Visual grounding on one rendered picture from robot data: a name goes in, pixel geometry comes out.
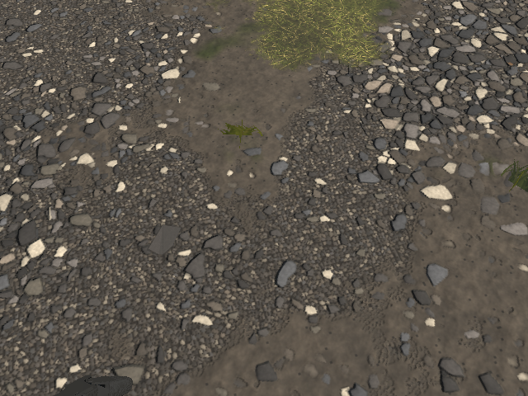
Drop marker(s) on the left robot hand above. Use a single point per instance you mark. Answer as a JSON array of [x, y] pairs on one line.
[[99, 386]]

